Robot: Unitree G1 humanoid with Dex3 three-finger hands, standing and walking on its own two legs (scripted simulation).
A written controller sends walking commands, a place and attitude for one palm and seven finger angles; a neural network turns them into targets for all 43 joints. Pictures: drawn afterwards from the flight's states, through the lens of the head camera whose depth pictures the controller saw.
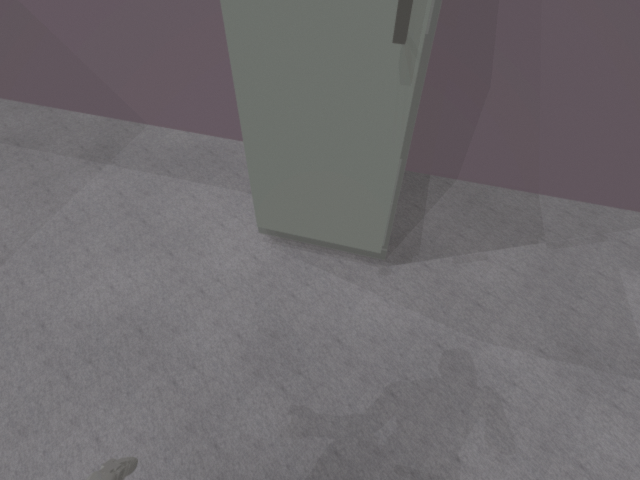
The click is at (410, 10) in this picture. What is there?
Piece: fridge door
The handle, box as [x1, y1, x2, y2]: [392, 0, 412, 43]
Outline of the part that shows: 412,0 398,0 392,42 404,43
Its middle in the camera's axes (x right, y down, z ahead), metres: +0.18 -0.55 +0.77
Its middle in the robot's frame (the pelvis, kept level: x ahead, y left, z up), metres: +0.99 -0.12 +0.27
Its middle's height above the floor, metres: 1.03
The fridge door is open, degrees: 0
